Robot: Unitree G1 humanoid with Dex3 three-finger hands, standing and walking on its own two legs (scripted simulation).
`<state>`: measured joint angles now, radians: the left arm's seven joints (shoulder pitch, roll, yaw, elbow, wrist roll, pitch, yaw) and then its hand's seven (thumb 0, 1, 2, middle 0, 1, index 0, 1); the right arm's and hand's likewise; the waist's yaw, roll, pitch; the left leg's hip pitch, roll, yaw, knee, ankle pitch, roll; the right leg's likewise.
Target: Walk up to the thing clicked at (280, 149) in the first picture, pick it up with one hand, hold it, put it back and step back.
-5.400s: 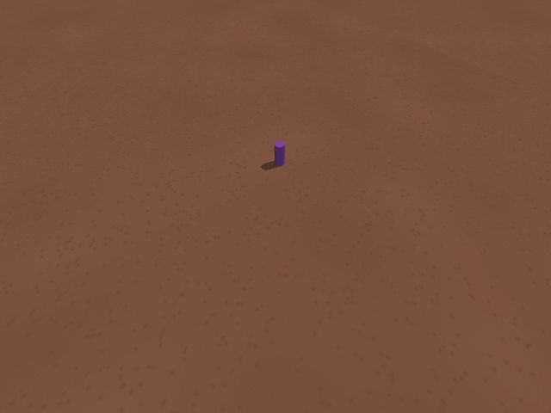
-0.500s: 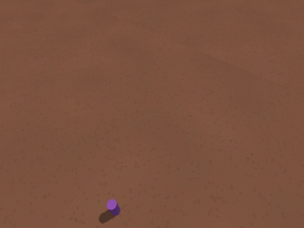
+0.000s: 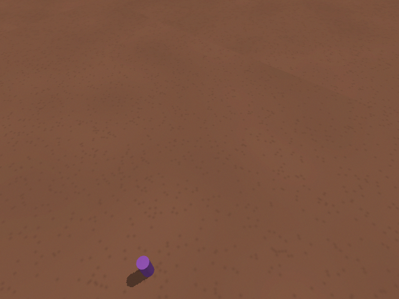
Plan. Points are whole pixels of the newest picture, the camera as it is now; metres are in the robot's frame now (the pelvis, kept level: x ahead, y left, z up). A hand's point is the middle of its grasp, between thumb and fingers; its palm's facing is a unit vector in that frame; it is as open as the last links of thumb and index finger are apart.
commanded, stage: walk up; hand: left
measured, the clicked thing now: (145, 266) +0.37 +0.27 -0.71
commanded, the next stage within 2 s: none
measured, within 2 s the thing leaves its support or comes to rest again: neither
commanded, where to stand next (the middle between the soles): +0.05 +0.02 m, yaw -1 degrees
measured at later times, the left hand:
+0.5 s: hand out of the picture +0.01 +0.30 -0.18, palm faces -0.08 -0.94 -0.33, open 7.4 cm
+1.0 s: hand out of the picture +0.06 +0.27 -0.16, palm faces -0.01 -0.92 -0.40, open 7.4 cm
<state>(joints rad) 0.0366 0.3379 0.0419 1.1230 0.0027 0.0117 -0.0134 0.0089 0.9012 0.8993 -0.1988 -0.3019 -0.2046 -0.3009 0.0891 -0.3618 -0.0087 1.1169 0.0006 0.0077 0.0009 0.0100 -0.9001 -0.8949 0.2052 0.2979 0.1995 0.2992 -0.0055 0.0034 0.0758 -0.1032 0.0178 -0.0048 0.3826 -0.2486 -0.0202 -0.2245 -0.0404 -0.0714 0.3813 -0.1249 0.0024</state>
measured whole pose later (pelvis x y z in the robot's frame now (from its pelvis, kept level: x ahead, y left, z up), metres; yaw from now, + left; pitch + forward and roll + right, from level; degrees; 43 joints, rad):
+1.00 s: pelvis -0.02 +0.00 -0.02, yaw +0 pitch -3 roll +0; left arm 0.20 0.39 0.03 0.89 -0.01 0.00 0.01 0.01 0.90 0.90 -0.20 -0.30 -0.21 -0.30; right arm 0.19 -0.39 -0.04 0.90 -0.01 0.01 0.01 0.01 -0.90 -0.90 0.20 0.30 0.20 0.30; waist 0.01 0.02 0.15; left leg -0.35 0.00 -0.02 0.63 -0.21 0.01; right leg -0.15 -0.02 -0.06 0.66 -0.44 0.00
